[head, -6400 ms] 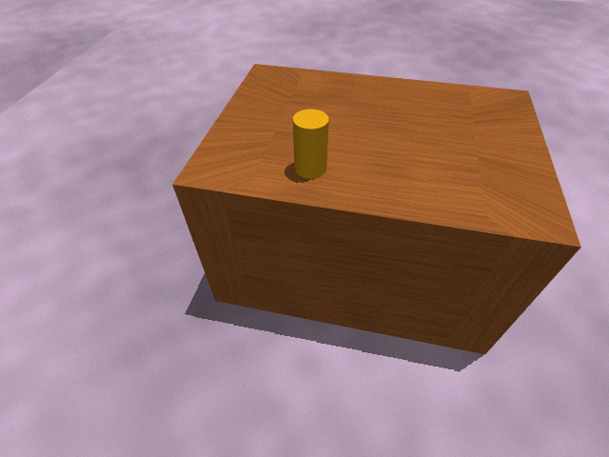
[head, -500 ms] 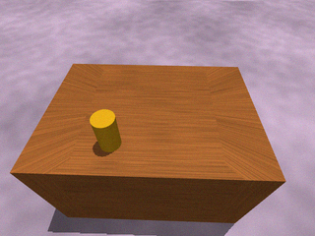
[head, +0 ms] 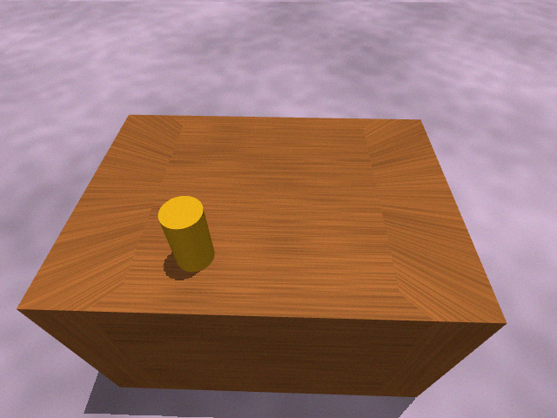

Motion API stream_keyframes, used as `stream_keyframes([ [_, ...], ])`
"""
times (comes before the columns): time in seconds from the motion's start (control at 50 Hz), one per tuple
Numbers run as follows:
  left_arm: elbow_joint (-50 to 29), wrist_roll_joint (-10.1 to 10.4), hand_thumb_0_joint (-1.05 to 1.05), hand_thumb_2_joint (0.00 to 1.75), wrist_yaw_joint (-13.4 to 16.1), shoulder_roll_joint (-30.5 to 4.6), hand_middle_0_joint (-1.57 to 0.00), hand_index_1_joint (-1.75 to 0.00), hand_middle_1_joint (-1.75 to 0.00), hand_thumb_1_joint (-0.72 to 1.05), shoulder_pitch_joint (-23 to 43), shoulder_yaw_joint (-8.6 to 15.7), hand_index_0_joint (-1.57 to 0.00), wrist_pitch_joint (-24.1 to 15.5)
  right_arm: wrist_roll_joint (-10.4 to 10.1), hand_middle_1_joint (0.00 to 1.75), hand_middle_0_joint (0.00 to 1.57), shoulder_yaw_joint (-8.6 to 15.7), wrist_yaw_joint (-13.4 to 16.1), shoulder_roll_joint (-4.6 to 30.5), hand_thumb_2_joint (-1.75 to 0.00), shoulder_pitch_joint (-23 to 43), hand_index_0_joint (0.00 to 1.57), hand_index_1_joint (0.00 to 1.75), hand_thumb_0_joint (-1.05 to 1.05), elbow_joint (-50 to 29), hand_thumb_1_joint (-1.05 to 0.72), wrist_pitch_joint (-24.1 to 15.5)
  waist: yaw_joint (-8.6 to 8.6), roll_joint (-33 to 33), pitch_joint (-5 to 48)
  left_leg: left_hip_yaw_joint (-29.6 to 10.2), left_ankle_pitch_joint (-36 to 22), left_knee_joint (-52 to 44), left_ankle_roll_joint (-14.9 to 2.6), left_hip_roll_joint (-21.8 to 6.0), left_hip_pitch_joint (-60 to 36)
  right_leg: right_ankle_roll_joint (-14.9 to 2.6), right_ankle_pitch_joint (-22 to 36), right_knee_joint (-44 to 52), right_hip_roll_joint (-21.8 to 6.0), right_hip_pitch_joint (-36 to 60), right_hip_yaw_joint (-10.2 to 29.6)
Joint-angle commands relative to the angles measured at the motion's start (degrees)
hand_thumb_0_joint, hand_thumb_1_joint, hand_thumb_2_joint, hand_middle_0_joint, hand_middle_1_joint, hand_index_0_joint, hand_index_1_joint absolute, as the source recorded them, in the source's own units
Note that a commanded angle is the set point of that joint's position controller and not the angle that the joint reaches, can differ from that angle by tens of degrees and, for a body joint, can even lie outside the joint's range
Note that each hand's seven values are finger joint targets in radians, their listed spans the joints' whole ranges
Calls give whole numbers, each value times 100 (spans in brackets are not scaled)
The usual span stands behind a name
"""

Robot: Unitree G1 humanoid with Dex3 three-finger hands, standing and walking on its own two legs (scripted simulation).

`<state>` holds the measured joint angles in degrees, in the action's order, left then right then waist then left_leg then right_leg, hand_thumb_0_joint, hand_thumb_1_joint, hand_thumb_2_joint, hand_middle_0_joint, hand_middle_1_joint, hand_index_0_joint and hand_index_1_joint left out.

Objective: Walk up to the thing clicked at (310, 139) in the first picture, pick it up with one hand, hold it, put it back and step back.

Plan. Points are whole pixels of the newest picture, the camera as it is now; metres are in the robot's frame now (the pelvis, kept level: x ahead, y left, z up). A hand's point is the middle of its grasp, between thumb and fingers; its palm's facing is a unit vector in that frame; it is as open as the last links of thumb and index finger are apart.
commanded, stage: stand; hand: left
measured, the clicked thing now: (188, 235) +0.50 +0.21 -0.11
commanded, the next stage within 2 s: go down in 0.18 s
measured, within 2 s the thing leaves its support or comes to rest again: neither
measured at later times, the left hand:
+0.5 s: hand out of the picture +0.15 +0.24 -0.15, palm faces +0.03 -0.95 -0.32, open 10.6 cm
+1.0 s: hand (127, 416) +0.17 +0.26 -0.15, palm faces +0.06 -0.94 -0.33, open 17.3 cm
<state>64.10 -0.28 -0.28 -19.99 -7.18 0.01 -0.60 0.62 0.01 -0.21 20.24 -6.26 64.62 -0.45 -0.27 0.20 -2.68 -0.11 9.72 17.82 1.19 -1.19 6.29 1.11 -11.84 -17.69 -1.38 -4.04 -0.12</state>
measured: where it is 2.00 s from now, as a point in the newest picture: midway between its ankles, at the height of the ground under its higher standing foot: outside the picture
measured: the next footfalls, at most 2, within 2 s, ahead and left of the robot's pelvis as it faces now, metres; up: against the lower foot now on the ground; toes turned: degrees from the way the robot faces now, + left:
none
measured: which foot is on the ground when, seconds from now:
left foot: down 0.00-1.00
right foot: down 0.00-1.00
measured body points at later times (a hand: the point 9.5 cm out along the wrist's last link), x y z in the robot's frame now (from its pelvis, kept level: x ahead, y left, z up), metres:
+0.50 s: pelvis -0.02 +0.00 -0.02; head +0.04 -0.01 +0.43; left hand +0.15 +0.29 -0.13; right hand +0.15 -0.29 -0.13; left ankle +0.00 +0.13 -0.75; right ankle -0.02 -0.13 -0.75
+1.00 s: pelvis +0.01 +0.01 -0.04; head +0.06 +0.01 +0.41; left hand +0.17 +0.31 -0.13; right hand +0.17 -0.28 -0.12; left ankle +0.00 +0.13 -0.75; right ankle -0.02 -0.13 -0.75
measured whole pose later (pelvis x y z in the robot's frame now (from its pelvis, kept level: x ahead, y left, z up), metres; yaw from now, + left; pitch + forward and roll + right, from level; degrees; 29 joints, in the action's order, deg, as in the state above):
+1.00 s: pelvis +0.01 +0.01 -0.04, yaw +0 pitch +10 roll -1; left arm 29.6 -0.3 -2.2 -18.9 -10.2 8.1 18.6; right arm -1.2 7.4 3.0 15.7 -11.6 35.7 -5.1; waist -1.3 1.2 4.2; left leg -0.8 22.2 43.5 0.6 -1.0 30.8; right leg 1.7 -23.9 -42.0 -1.6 -27.6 -0.2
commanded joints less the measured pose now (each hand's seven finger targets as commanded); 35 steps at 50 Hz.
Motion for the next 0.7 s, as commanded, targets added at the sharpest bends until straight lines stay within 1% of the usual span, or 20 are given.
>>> stream_keyframes([
  [0.0,-284,-21,0,90,96,-1252,-20,-30,-30,90,164,232,-20,-107,-16,30,20,218,65,1223,-90,209,20,30,0,-316,-90,-120,28,-67,359,-428,-968,-171,-214,-638,-161,-209,973,272,-651,-103,386],
  [0.08,-268,-18,0,90,86,-1241,-20,-30,-30,90,149,225,-20,-103,-21,30,20,217,61,1219,-90,232,20,30,0,-301,-90,-114,30,-32,224,-459,-708,-226,-198,-618,-114,-198,680,328,-620,-247,399],
  [0.24,-299,-9,0,90,95,-1270,-20,-30,-30,90,149,233,-20,-119,-31,30,20,207,64,1191,-90,164,20,30,0,-289,-90,-128,24,-13,436,-451,-1239,-140,-193,-647,-227,-224,1280,226,-658,-37,408],
  [0.26,-294,-11,0,82,96,-1233,-12,-22,-22,82,116,224,-14,-115,-35,22,12,208,64,1219,-82,198,12,22,0,-292,-82,-123,41,31,402,-428,-1074,-134,-195,-625,-212,-201,1120,274,-654,-96,411],
  [0.28,-2304,428,0,74,123,-120,-4,-14,-14,74,2126,57,-6,-557,-595,14,4,68,153,188,-74,2208,5,14,0,-2302,-74,-788,-192,93,556,222,-453,436,-109,142,523,-118,675,-277,74,-935,-155],
  [0.3,-2539,433,0,66,223,-690,-1,-6,-6,66,2340,222,-1,-533,-558,6,4,97,216,492,-66,1795,5,6,0,-2484,-66,-943,-150,192,628,226,-158,390,-92,167,368,-121,413,-204,36,-749,-122],
  [0.32,-1658,421,0,58,289,-1120,-1,-3,-1,58,1562,439,-1,-268,-541,5,4,390,321,988,-58,1171,5,5,0,-1672,-58,-806,-251,80,344,220,146,398,-108,172,519,-134,135,-209,65,-964,-144],
  [0.34,-1148,385,0,50,256,-1293,0,-5,-3,50,974,579,0,-47,-543,5,4,546,327,1053,-50,964,5,5,0,-1323,-50,-697,-36,63,113,227,181,547,-71,145,828,-150,24,-377,105,-1090,-191],
  [0.36,-1076,328,0,42,197,-1124,-1,-5,-3,42,682,558,0,132,-573,5,4,621,340,967,-42,1011,5,5,0,-1350,-42,-685,-9,-57,384,221,-156,740,-76,122,893,-174,355,-562,146,-1080,-160],
  [0.4,-1614,257,0,27,218,-1349,-2,-6,-4,27,1394,639,-2,164,-514,5,4,759,405,1112,-26,1179,5,5,0,-1913,-26,-826,-45,-50,1550,140,-706,1079,-105,101,723,-146,969,-945,160,-829,-140],
  [0.42,-1503,176,0,25,184,-1298,-3,-6,-5,20,1183,680,-3,307,-476,5,5,812,400,1067,-22,833,5,5,0,-1894,-18,-791,-74,19,1802,112,-829,1205,-112,122,754,-152,1124,-1094,178,-873,-147],
  [0.46,-1005,-62,0,20,50,-1284,-4,-6,-5,7,278,1007,-4,687,-330,5,5,1113,289,896,-20,-305,5,5,0,-1538,-5,-648,-81,-5,1406,149,-815,1429,-160,196,1219,-161,1127,-1249,183,-1333,-129],
  [0.5,-1859,-21,0,15,-32,-1157,-6,-6,-6,-4,351,936,-6,935,-356,5,5,1201,247,1107,-17,11,5,5,0,-2790,4,-682,-149,-275,2465,156,-1092,1358,-165,225,656,-117,1382,-1201,199,-801,-144],
  [0.52,-2332,-15,0,12,-33,-1279,-6,-6,-6,-11,452,1003,-8,1088,-392,5,5,1066,233,886,-16,-28,5,5,0,-2843,10,-615,-42,-50,2293,168,-1156,1244,-145,241,647,-122,1381,-1130,178,-859,-157],
  [0.54,-2259,4,0,12,-68,-1187,-6,-6,-6,-13,450,947,-7,1279,-412,5,5,907,197,635,-15,-202,5,5,0,-2430,13,-504,-20,194,1574,180,-939,1178,-109,254,930,-147,1074,-1092,172,-1282,-170],
  [0.56,-2069,8,0,11,-142,-989,-6,-7,-7,-20,373,834,-7,1443,-422,5,5,874,171,574,-13,-113,5,5,0,-2440,19,-451,-37,112,1195,183,-637,1204,-107,249,1157,-154,751,-1089,168,-1576,-185],
  [0.58,-2190,6,0,10,-191,-851,-6,-7,-7,-26,565,728,-7,1516,-440,5,5,752,147,397,-12,83,5,5,0,-2593,23,-459,-55,-6,1069,182,-452,1344,-130,252,1344,-139,582,-1178,162,-1755,-198],
  [0.62,-2758,-3,0,7,-205,-1133,-7,-7,-6,-36,806,879,-7,1561,-412,5,5,934,137,608,-11,246,5,5,0,-3033,28,-502,-59,-14,1291,198,-86,1481,-149,237,1553,-136,235,-1297,176,-1814,-203],
  [0.64,-2894,-32,0,7,-217,-1286,-8,-8,-8,-44,669,999,-8,1613,-400,5,5,996,131,628,-9,34,5,5,0,-3007,33,-477,-36,71,1307,201,45,1481,-152,227,1579,-143,105,-1311,176,-1847,-205],
  [0.68,-3013,-51,0,7,-258,-1109,-8,-10,-10,-53,436,972,-8,1676,-368,5,5,997,122,604,-7,-230,5,5,0,-3079,41,-467,-58,35,1214,174,100,1511,-166,200,1632,-149,50,-1340,173,-1931,-194],
])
